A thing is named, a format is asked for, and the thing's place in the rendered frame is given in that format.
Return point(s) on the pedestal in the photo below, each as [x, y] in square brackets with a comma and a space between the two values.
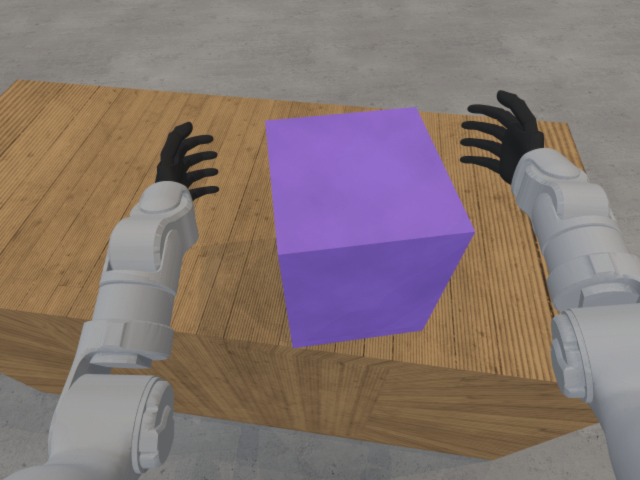
[75, 159]

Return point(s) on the robot right hand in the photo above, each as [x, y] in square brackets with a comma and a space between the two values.
[520, 137]

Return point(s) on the right robot upper arm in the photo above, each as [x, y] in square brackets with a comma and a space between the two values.
[595, 353]

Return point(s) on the right robot forearm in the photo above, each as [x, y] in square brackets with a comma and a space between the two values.
[588, 260]

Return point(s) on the carton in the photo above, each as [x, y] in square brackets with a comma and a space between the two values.
[369, 226]

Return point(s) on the left robot upper arm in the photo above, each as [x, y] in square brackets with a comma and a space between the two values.
[109, 427]

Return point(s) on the left robot forearm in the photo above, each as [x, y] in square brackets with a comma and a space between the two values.
[130, 326]

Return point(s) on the robot left hand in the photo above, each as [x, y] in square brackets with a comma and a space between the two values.
[174, 163]

